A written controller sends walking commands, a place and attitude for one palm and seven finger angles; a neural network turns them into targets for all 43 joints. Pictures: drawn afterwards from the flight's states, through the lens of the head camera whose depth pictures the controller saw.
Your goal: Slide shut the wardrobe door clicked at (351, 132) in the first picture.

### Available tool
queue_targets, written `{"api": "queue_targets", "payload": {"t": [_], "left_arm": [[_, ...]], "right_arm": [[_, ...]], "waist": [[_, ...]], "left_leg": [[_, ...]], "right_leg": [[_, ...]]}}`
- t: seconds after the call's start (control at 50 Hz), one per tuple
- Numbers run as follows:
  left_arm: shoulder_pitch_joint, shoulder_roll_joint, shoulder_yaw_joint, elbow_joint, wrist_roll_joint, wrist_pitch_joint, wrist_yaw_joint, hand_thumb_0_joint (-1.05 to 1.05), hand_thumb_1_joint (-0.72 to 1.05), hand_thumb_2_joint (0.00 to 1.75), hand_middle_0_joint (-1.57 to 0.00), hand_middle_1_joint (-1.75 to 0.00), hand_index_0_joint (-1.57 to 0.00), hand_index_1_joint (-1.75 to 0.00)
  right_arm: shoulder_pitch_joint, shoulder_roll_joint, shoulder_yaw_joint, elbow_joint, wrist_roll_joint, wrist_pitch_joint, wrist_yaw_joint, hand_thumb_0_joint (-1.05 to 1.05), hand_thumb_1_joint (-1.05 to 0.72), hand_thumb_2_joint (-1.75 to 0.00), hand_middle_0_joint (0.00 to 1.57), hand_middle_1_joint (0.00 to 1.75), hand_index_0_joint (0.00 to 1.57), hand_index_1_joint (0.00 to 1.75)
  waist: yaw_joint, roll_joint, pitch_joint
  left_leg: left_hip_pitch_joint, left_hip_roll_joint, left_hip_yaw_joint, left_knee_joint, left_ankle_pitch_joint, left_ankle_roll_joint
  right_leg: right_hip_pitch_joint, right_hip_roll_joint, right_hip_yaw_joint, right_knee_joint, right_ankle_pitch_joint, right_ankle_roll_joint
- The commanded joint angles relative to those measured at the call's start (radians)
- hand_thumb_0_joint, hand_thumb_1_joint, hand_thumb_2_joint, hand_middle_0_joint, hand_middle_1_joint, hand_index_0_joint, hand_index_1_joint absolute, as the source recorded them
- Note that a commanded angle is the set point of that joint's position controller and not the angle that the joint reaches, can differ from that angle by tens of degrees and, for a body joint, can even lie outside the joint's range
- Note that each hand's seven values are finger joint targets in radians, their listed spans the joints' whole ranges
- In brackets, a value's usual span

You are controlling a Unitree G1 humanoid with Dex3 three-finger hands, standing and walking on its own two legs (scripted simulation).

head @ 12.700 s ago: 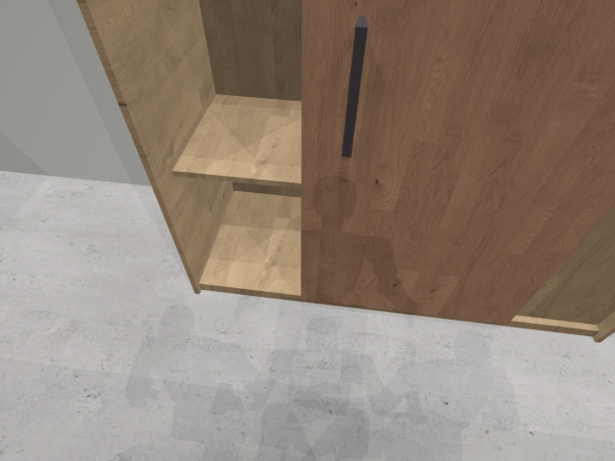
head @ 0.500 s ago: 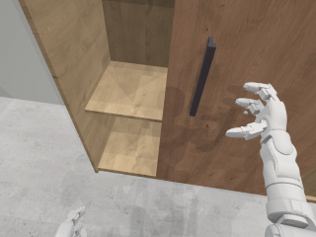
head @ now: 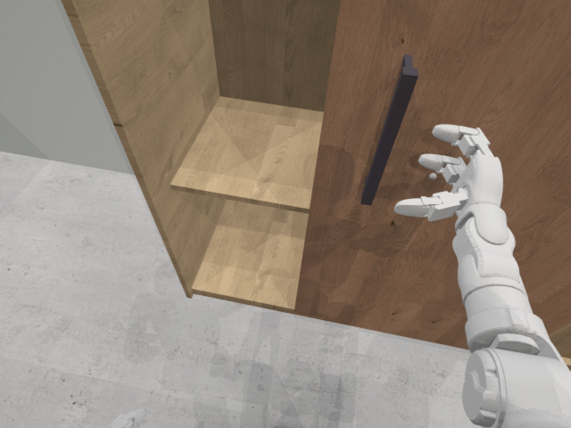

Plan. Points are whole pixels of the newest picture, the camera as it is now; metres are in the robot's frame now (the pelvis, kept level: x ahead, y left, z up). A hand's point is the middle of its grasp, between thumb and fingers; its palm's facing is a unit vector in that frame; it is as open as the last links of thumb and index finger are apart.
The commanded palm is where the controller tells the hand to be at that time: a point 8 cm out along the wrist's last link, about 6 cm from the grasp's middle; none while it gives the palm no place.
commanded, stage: move the hooked fingers beside the handle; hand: right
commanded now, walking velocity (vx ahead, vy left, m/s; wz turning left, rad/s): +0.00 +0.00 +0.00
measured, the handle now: (384, 139) +0.53 -0.09 +0.12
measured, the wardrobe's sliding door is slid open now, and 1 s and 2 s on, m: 0.39 0.39 0.39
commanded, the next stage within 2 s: feel for the door with the fingertips in 1.48 s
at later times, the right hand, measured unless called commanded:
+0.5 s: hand (425, 169) +0.46 -0.14 +0.13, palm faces +0.07 +1.00 +0.01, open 14.0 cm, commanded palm +0.43 -0.19 +0.13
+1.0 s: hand (423, 181) +0.45 -0.14 +0.13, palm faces +0.08 +1.00 +0.02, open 14.0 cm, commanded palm +0.42 -0.19 +0.13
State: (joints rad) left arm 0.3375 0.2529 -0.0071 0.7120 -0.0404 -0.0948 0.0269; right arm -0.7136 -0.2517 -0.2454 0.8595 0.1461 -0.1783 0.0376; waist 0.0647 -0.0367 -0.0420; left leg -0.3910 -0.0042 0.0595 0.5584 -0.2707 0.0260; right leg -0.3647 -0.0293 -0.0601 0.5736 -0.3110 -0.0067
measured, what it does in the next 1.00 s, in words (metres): stands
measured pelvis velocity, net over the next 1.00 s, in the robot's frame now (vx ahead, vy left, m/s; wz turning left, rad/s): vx -0.01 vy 0.00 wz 0.00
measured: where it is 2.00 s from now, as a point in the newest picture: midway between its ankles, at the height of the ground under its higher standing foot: outside the picture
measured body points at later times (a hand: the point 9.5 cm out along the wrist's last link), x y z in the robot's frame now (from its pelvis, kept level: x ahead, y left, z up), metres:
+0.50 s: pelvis +0.00 +0.00 +0.00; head +0.04 +0.01 +0.44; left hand +0.03 +0.25 -0.13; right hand +0.45 -0.19 +0.14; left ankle +0.01 +0.10 -0.73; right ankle -0.02 -0.11 -0.73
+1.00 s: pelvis -0.01 +0.00 +0.00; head +0.03 +0.01 +0.44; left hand +0.07 +0.25 -0.12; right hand +0.43 -0.19 +0.13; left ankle +0.01 +0.10 -0.73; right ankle -0.02 -0.11 -0.73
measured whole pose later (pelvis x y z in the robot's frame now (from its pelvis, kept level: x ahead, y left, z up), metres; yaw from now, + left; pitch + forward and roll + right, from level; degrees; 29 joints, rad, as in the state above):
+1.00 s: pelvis -0.01 +0.00 +0.00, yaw +0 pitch +7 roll +1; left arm 0.34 0.25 -0.01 0.68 -0.03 -0.06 0.01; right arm -0.73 -0.22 -0.23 0.90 0.13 -0.21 0.00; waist 0.06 -0.04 -0.06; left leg -0.44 0.00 0.06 0.59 -0.28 0.02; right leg -0.41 -0.03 -0.06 0.62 -0.32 -0.01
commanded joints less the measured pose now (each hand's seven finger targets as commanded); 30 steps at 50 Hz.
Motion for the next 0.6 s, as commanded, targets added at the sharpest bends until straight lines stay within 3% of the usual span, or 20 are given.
{"api": "queue_targets", "payload": {"t": [0.0, 0.04, 0.06, 0.08, 0.14, 0.18, 0.2, 0.28, 0.34, 0.36, 0.38, 0.4, 0.42, 0.46, 0.5, 0.52, 0.58], "left_arm": [[0.039, 0.13, 0.045, -0.087, 0.009, -0.036, 0.002, 0.0, 0.9, 0.9, -0.2, -0.3, -0.2, -0.3], [0.052, 0.13, 0.044, -0.078, 0.013, -0.035, -0.001, 0.0, 0.9, 0.9, -0.2, -0.3, -0.2, -0.3], [0.054, 0.131, 0.044, -0.076, 0.014, -0.032, -0.001, 0.0, 0.9, 0.9, -0.2, -0.3, -0.2, -0.3], [0.063, 0.137, 0.043, -0.074, 0.018, -0.028, -0.003, 0.0, 0.9, 0.9, -0.2, -0.3, -0.2, -0.3], [0.065, 0.136, 0.041, -0.092, 0.02, -0.024, -0.008, 0.0, 0.9, 0.9, -0.2, -0.3, -0.2, -0.3], [0.078, 0.143, 0.042, -0.095, 0.021, -0.013, -0.008, 0.0, 0.9, 0.9, -0.2, -0.3, -0.2, -0.3], [0.076, 0.141, 0.04, -0.106, 0.02, -0.013, -0.009, 0.0, 0.9, 0.9, -0.2, -0.3, -0.2, -0.3], [0.086, 0.142, 0.047, -0.109, 0.019, -0.007, -0.01, 0.0, 0.9, 0.9, -0.2, -0.3, -0.2, -0.3], [0.082, 0.133, 0.054, -0.108, 0.019, -0.014, -0.013, 0.0, 0.9, 0.9, -0.2, -0.3, -0.2, -0.3], [0.081, 0.132, 0.055, -0.105, 0.018, -0.016, -0.014, 0.0, 0.9, 0.9, -0.2, -0.3, -0.2, -0.3], [0.089, 0.137, 0.055, -0.095, 0.019, -0.012, -0.014, 0.0, 0.9, 0.9, -0.2, -0.3, -0.2, -0.3], [0.089, 0.14, 0.058, -0.094, 0.018, -0.011, -0.015, 0.0, 0.9, 0.9, -0.2, -0.3, -0.2, -0.3], [0.085, 0.137, 0.055, -0.094, 0.015, -0.011, -0.016, 0.0, 0.9, 0.9, -0.2, -0.3, -0.2, -0.3], [0.082, 0.136, 0.055, -0.092, 0.015, -0.01, -0.017, 0.0, 0.9, 0.9, -0.2, -0.3, -0.2, -0.3], [0.088, 0.142, 0.052, -0.088, 0.018, -0.006, -0.018, 0.0, 0.9, 0.9, -0.2, -0.3, -0.2, -0.3], [0.086, 0.143, 0.052, -0.093, 0.017, -0.004, -0.018, 0.0, 0.9, 0.9, -0.2, -0.3, -0.2, -0.3], [0.08, 0.142, 0.051, -0.11, 0.023, -0.001, -0.016, 0.0, 0.9, 0.9, -0.2, -0.3, -0.2, -0.3]], "right_arm": [[-0.568, -0.2, -0.029, -0.205, -0.016, -0.109, -0.024, 0.0, 0.5, -0.3, 0.3, 1.2, 0.3, 1.2], [-0.6, -0.202, -0.033, -0.163, -0.028, -0.124, -0.036, 0.0, 0.5, -0.3, 0.3, 1.2, 0.3, 1.2], [-0.582, -0.218, -0.05, -0.128, -0.033, -0.128, -0.041, 0.0, 0.5, -0.3, 0.3, 1.2, 0.3, 1.2], [-0.573, -0.247, -0.072, -0.099, -0.042, -0.13, -0.046, 0.0, 0.5, -0.3, 0.3, 1.2, 0.3, 1.2], [-0.529, -0.237, -0.075, -0.063, -0.046, -0.137, -0.041, 0.0, 0.5, -0.3, 0.3, 1.2, 0.3, 1.2], [-0.503, -0.283, -0.111, -0.03, -0.048, -0.139, -0.035, 0.0, 0.5, -0.3, 0.3, 1.2, 0.3, 1.2], [-0.515, -0.255, -0.09, -0.035, -0.043, -0.138, -0.027, 0.0, 0.5, -0.3, 0.3, 1.2, 0.3, 1.2], [-0.557, -0.256, -0.083, -0.071, -0.04, -0.161, -0.01, 0.0, 0.5, -0.3, 0.3, 1.2, 0.3, 1.2], [-0.612, -0.19, -0.025, -0.184, -0.026, -0.189, -0.005, 0.0, 0.5, -0.3, 0.3, 1.2, 0.3, 1.2], [-0.587, -0.179, -0.023, -0.176, -0.023, -0.188, -0.005, 0.0, 0.5, -0.3, 0.3, 1.2, 0.3, 1.2], [-0.595, -0.181, -0.016, -0.171, -0.021, -0.183, -0.009, 0.0, 0.5, -0.3, 0.3, 1.2, 0.3, 1.2], [-0.572, -0.202, -0.041, -0.163, -0.02, -0.176, -0.013, 0.0, 0.5, -0.3, 0.3, 1.2, 0.3, 1.2], [-0.561, -0.16, -0.003, -0.141, -0.023, -0.162, -0.014, 0.0, 0.5, -0.3, 0.3, 1.2, 0.3, 1.2], [-0.54, -0.147, 0.002, -0.12, -0.031, -0.141, -0.024, 0.0, 0.5, -0.3, 0.3, 1.2, 0.3, 1.2], [-0.534, -0.182, -0.033, -0.073, -0.039, -0.122, -0.044, 0.0, 0.5, -0.3, 0.3, 1.2, 0.3, 1.2], [-0.538, -0.197, -0.04, -0.08, -0.044, -0.12, -0.051, 0.0, 0.5, -0.3, 0.3, 1.2, 0.3, 1.2], [-0.528, -0.259, -0.097, -0.134, -0.047, -0.14, -0.068, 0.0, 0.5, -0.3, 0.3, 1.2, 0.3, 1.2]], "waist": [[0.023, 0.034, -0.331], [0.028, 0.039, -0.335], [0.022, 0.023, -0.329], [0.018, 0.046, -0.322], [0.007, 0.042, -0.35], [-0.001, 0.083, -0.35], [0.009, 0.075, -0.348], [0.018, 0.052, -0.347], [0.034, -0.02, -0.421], [0.029, -0.03, -0.418], [0.043, 0.019, -0.4], [0.03, 0.006, -0.397], [0.041, 0.03, -0.365], [0.035, 0.004, -0.334], [0.031, 0.056, -0.295], [0.029, 0.05, -0.298], [-0.001, 0.047, -0.366]], "left_leg": [[0.141, -0.008, -0.043, -0.037, 0.341, -0.012], [0.127, -0.009, -0.04, -0.03, 0.326, -0.012], [0.121, -0.008, -0.042, -0.03, 0.307, -0.01], [0.128, -0.008, -0.043, -0.03, 0.299, -0.01], [0.144, -0.008, -0.043, -0.017, 0.319, -0.009], [0.163, -0.009, -0.043, -0.014, 0.328, -0.009], [0.158, -0.01, -0.045, -0.014, 0.332, -0.012], [0.134, -0.013, -0.047, -0.015, 0.32, -0.009], [0.103, -0.02, -0.041, -0.008, 0.328, -0.008], [0.1, -0.022, -0.041, -0.008, 0.33, -0.006], [0.096, -0.023, -0.034, -0.01, 0.328, -0.008], [0.097, -0.024, -0.036, -0.01, 0.319, -0.009], [0.087, -0.024, -0.03, -0.014, 0.306, -0.009], [0.062, -0.021, -0.024, -0.017, 0.274, -0.007], [0.066, -0.019, -0.026, -0.024, 0.26, -0.009], [0.074, -0.018, -0.029, -0.023, 0.261, -0.009], [0.135, -0.015, -0.038, -0.009, 0.3, -0.005]], "right_leg": [[0.102, 0.027, 0.034, -0.03, 0.272, -0.026], [0.096, 0.026, 0.038, -0.027, 0.262, -0.024], [0.083, 0.029, 0.035, -0.025, 0.244, -0.023], [0.063, 0.029, 0.037, -0.026, 0.233, -0.025], [0.048, 0.031, 0.027, -0.025, 0.238, -0.025], [0.019, 0.03, 0.029, -0.023, 0.24, -0.027], [0.017, 0.03, 0.022, -0.024, 0.234, -0.028], [0.032, 0.027, 0.026, -0.013, 0.233, -0.03], [0.122, 0.02, 0.032, 0.0, 0.28, -0.025], [0.126, 0.019, 0.034, 0.002, 0.289, -0.023], [0.119, 0.015, 0.042, 0.001, 0.29, -0.025], [0.109, 0.017, 0.041, -0.002, 0.28, -0.023], [0.097, 0.017, 0.042, -0.009, 0.264, -0.023], [0.086, 0.018, 0.042, -0.015, 0.239, -0.02], [0.044, 0.019, 0.042, -0.021, 0.212, -0.025], [0.037, 0.021, 0.039, -0.021, 0.207, -0.025], [0.045, 0.025, 0.035, -0.018, 0.24, -0.025]]}}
